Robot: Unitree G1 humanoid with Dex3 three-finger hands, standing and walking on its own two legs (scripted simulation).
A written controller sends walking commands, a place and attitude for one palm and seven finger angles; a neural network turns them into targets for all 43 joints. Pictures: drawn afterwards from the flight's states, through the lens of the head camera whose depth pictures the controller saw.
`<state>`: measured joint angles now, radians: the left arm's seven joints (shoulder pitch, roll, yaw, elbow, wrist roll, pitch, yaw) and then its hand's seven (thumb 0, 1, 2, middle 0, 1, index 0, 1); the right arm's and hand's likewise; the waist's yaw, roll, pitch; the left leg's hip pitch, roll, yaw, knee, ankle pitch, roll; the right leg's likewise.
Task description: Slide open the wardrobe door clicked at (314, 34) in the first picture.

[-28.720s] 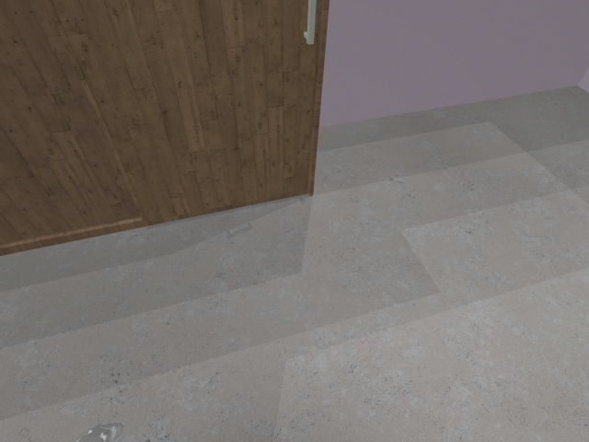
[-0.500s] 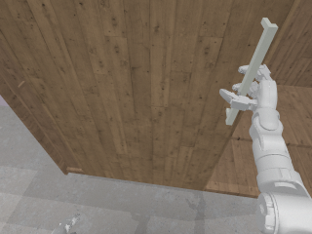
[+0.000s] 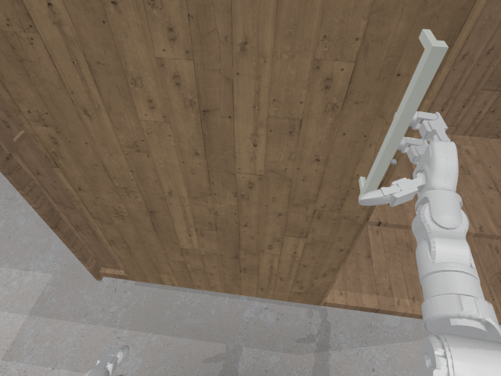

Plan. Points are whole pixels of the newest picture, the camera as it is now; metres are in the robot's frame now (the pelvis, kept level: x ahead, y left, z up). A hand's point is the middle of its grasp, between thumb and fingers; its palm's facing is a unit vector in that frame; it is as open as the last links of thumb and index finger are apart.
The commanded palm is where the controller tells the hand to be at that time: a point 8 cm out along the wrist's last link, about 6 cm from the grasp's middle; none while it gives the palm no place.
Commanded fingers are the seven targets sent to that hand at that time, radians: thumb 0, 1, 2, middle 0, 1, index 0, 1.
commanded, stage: slip the hand off the handle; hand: right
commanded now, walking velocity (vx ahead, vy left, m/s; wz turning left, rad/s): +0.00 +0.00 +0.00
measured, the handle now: (389, 133) +0.48 -0.18 +0.16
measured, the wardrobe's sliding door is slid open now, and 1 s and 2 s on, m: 0.61 0.61 0.61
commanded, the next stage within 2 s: draw the hand back to the body in 1.20 s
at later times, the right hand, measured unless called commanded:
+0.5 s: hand (441, 170) +0.41 -0.25 +0.15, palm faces +0.15 +0.98 -0.09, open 14.7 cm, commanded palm +0.38 -0.29 +0.15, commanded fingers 0.00 0.55 -0.20 0.25 1.15 0.25 1.15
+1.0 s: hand (455, 216) +0.32 -0.23 +0.15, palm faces +0.17 +0.98 -0.10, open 14.7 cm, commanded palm +0.29 -0.27 +0.15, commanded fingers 0.00 0.55 -0.20 0.25 1.15 0.25 1.15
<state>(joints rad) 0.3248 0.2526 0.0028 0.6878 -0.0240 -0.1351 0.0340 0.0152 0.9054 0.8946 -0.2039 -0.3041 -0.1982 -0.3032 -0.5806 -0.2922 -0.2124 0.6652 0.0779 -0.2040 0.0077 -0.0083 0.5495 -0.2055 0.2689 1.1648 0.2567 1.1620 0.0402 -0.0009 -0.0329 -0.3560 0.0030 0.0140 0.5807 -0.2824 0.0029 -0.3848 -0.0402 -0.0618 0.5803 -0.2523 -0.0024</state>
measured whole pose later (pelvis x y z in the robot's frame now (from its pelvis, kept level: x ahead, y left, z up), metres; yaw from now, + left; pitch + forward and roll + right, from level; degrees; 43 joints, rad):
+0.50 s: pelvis +0.01 -0.01 +0.00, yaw -1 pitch +4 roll +1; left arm 0.29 0.24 -0.02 0.66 -0.04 -0.09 0.06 0.01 0.90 0.89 -0.21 -0.30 -0.20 -0.30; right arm -0.54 -0.38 -0.27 0.63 0.12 -0.15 0.14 -0.01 0.55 -0.20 0.26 1.15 0.25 1.15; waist 0.02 0.00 -0.05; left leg -0.35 0.02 0.04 0.59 -0.31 -0.01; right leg -0.41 -0.02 -0.04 0.63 -0.29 -0.02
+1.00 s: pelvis +0.00 +0.00 +0.00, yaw -2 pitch +0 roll +1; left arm 0.25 0.25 -0.03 0.63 -0.05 -0.14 0.07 0.02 0.90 0.89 -0.20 -0.30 -0.20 -0.30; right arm -0.20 -0.32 -0.25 0.23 0.18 -0.09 0.14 -0.01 0.55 -0.20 0.26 1.15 0.25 1.15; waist -0.02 -0.02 -0.05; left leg -0.29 0.01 0.04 0.59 -0.30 0.00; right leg -0.34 -0.03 -0.03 0.62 -0.28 -0.01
